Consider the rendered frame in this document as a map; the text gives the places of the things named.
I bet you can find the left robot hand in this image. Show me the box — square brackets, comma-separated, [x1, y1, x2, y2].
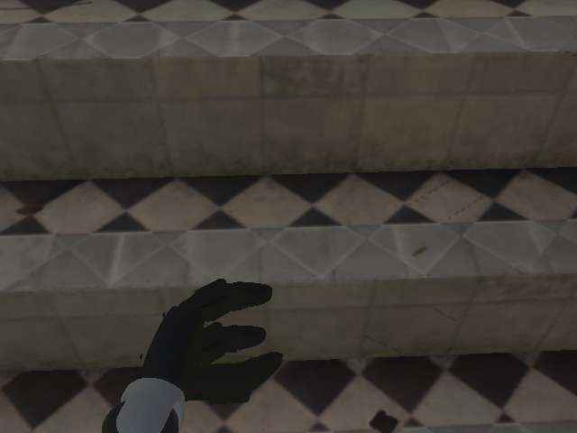
[140, 279, 283, 405]

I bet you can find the robot left forearm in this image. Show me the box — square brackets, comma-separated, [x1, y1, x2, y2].
[102, 378, 186, 433]

